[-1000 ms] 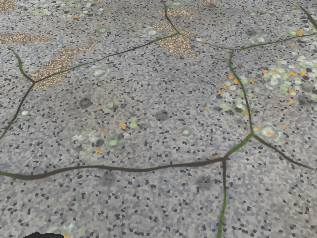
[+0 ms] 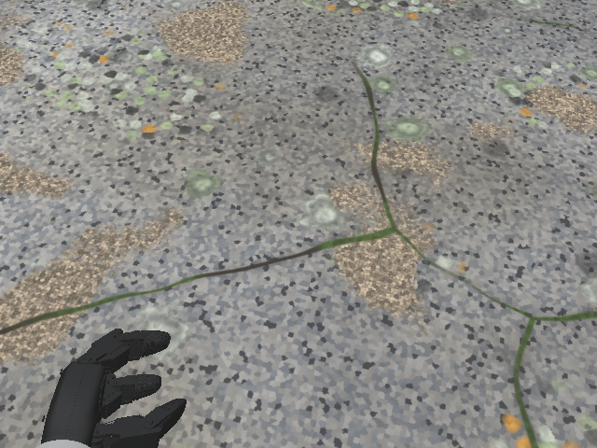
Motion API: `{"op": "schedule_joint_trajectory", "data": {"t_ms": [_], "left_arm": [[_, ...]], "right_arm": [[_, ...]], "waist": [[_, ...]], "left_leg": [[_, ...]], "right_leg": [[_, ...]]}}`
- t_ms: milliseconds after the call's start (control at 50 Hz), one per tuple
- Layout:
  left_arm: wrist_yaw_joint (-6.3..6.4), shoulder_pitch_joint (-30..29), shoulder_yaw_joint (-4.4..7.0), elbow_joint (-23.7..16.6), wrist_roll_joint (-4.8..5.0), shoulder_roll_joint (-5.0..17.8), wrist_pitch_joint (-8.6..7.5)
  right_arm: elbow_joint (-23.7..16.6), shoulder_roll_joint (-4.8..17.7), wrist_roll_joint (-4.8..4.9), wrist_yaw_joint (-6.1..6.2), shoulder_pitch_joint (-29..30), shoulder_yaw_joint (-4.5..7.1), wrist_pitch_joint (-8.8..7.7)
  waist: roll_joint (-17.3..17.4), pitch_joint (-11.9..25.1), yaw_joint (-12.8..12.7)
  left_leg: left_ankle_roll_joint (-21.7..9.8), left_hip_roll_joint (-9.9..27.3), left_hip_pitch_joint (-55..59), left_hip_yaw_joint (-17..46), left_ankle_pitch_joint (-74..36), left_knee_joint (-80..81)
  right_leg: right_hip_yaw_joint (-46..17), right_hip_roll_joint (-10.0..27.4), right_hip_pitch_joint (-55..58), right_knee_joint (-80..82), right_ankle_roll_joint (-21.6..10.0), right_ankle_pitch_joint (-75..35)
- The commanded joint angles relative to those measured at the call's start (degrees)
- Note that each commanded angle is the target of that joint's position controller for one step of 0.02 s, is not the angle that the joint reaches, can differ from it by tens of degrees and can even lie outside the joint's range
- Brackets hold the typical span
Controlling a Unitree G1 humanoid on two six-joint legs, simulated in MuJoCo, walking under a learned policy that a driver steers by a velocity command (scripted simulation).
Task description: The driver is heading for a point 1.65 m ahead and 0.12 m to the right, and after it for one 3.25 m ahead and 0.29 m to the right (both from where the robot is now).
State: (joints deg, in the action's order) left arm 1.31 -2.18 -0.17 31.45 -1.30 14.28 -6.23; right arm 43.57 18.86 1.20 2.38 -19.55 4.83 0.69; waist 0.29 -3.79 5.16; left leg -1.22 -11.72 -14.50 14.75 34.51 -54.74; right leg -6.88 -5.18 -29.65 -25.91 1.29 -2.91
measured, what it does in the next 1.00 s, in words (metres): steps on the spot, turning right: left foot, then right foot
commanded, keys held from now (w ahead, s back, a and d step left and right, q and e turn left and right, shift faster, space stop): q+shift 0.16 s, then e+shift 0.74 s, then q+shift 0.10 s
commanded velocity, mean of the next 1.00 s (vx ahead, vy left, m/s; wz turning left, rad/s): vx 0.05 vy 0.00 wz -0.19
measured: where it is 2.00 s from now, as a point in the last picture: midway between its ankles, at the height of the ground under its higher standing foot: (256, 328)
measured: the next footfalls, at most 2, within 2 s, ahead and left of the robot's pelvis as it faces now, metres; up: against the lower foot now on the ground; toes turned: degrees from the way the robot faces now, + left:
left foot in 0.36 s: +0.12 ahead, +0.13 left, +0.00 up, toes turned +9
right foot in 0.72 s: +0.12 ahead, -0.13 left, +0.00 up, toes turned -10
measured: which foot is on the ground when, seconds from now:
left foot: up 0.00-0.34, down 0.36-0.72, up 0.74-1.00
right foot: down 0.00-0.36, up 0.38-0.70, down 0.72-1.00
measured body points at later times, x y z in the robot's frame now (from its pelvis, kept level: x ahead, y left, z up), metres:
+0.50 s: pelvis +0.08 +0.00 +0.02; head +0.10 +0.02 +0.47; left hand +0.12 +0.30 -0.10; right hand +0.30 -0.21 -0.06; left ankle +0.08 +0.13 -0.71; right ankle +0.10 -0.12 -0.64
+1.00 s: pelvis +0.08 -0.04 +0.03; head +0.11 -0.07 +0.48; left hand +0.34 +0.18 -0.04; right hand +0.15 -0.36 -0.08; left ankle +0.16 +0.11 -0.65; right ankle +0.08 -0.13 -0.71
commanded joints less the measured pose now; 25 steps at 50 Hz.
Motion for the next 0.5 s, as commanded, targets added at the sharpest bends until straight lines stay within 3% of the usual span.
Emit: {"op": "schedule_joint_trajectory", "data": {"t_ms": [20,40,60,100,140,200,240,280,320,340,360,380,400,420,440,460,500], "left_arm": [[0.85,11.2,3.64,-1.8,-0.33,8.0,1.93],[1.4,8.0,2.7,-2.6,0.1,4.7,2.81],[1.57,6.4,2.37,-2.7,0.11,4.7,3.72],[1.42,5.0,3.18,-0.7,-0.24,6.5,4.4],[1.2,7.0,4.08,1.5,-0.39,7.6,4.22],[0.88,8.0,4.78,3.5,-0.02,9.1,4.4],[0.09,6.8,4.85,4.4,0.74,9.8,4.82],[-1.08,7.8,4.62,5.9,1.74,9.6,4.91],[-2.18,7.8,3.69,6.9,2.32,7.8,4.85],[-2.43,9.9,3.51,7.7,2.71,7.7,4.78],[-2.85,12.6,3.28,8.1,2.19,7.2,4.53],[-3.36,14.9,2.88,6.8,1.5,5.2,4.15],[-2.49,12.3,4.24,5.8,2.43,9.0,4.22],[-1.65,12.4,5.82,6.3,3.28,12.4,5.03],[-0.79,15.4,6.37,7.5,3.51,11.8,6.26],[0.24,18.2,6.69,8.8,3.02,11.4,7.67],[1.05,19.3,6.67,8.3,2.56,9.5,9.16]], "right_arm": [[-5.2,6.7,0.75,-1.6,-11.2,0.11,0.39],[-6.5,9.3,0.75,-1.34,-3.9,1.15,1.32],[-7.4,9.3,0.52,-0.71,-0.5,1.55,2.16],[-9.8,6.0,0.42,-0.38,2.2,0.82,2.68],[-11.4,2.2,0.21,-0.36,3.2,-0.22,2.06],[-12.1,1.7,-0.59,-0.64,4.9,-0.87,1.63],[-11.5,1.2,-0.98,-0.83,5.5,-1.53,1.59],[-10.9,1.2,-1.41,-1.11,6.6,-1.91,1.62],[-9.4,0.2,-1.85,-1.53,5.3,-2.09,1.49],[-9.5,1.8,-1.81,-1.48,5.4,-1.57,1.4],[-10.4,5.5,-2.26,-0.95,4.7,-0.75,1.54],[-11.6,11.5,-3.42,-0.24,6.4,0.55,2.22],[-10.9,12.3,-4.29,-0.21,6.6,1.69,2.18],[-11.5,9.3,-4.54,-0.18,9.0,0.79,1.4],[-11.6,6.6,-3.75,-0.15,13.1,0.07,0.7],[-12.1,4.3,-2.85,-0.03,16.3,-0.51,0.04],[-11.8,2.2,-2.42,0.37,18.2,-1.01,-0.48]], "waist": [[-10.2,29.0,-3.7],[-4.5,19.8,-4.9],[-1.4,15.2,-4.8],[-2.8,7.6,-3.4],[-5.2,8.8,-3.8],[-4.3,13.4,-4.1],[-4.9,13.8,-3.6],[-6.4,12.7,-4.3],[-6.8,10.9,-2.7],[-7.3,9.6,-2.6],[-5.1,10.1,-3.1],[8.6,11.1,-5.4],[14.4,10.3,-2.2],[11.8,7.2,-2.6],[11.1,5.6,-5.1],[10.9,5.2,-6.5],[8.8,4.6,-7.4]], "left_leg": [[6.2,8.6,-23.5,-3.4,0.8,-31.9],[7.0,10.2,-25.6,-6.5,-4.7,-30.0],[7.7,11.5,-24.4,-8.1,-7.8,-28.9],[7.3,13.5,-21.1,-10.3,-9.4,-21.1],[7.2,14.5,-20.5,-12.0,-9.9,-15.5],[6.0,15.3,-14.9,-11.4,-12.9,-7.2],[4.7,13.6,-8.1,-12.3,-14.1,0.6],[3.7,12.5,-3.9,-12.9,-15.7,8.8],[2.3,11.0,4.8,-14.3,-22.7,23.9],[0.8,10.5,9.6,-14.6,-25.1,29.9],[-1.6,16.9,15.2,-8.7,-27.6,31.1],[-8.1,30.5,16.6,1.9,-35.2,31.4],[-15.0,35.8,5.8,5.3,-32.6,36.3],[-15.6,34.1,2.1,3.3,-32.8,37.7],[-13.3,31.4,0.6,-1.2,-33.3,37.7],[-11.4,29.6,0.4,-5.2,-33.8,37.4],[-10.2,28.4,0.5,-10.1,-36.6,36.8]], "right_leg": [[-33.7,32.7,45.9,0.5,-20.6,-15.6],[-22.8,26.6,37.3,2.4,-17.0,-4.6],[-17.8,22.8,29.6,4.7,-14.7,-1.1],[-8.6,18.4,17.6,7.8,-13.6,-4.9],[-4.5,18.9,18.2,8.9,-15.2,-14.3],[-2.6,20.3,18.2,8.7,-17.3,-17.0],[-0.3,19.0,14.8,8.9,-17.2,-13.9],[-0.7,17.8,13.7,8.8,-16.3,-5.9],[-0.7,15.6,10.3,6.6,-13.4,4.3],[-1.2,13.9,7.2,5.1,-10.4,8.8],[-1.4,11.6,3.0,1.8,-5.9,18.0],[4.9,5.4,-3.7,-9.2,-1.4,31.0],[7.7,4.7,-3.6,-22.3,0.8,36.6],[5.8,5.4,-4.1,-33.7,1.9,36.3],[5.3,5.9,-5.5,-39.3,2.5,34.2],[5.2,6.3,-6.0,-43.5,3.5,31.5],[5.7,7.4,-6.6,-46.3,4.9,26.8]]}}
Keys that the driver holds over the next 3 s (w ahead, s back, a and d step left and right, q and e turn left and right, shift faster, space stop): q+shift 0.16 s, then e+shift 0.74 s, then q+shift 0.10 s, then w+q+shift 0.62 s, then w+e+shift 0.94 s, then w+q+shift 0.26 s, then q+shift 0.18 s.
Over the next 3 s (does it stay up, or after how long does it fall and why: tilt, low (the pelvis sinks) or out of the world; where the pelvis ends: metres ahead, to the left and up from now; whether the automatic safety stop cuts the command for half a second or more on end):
stays up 1.59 -0.15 -0.01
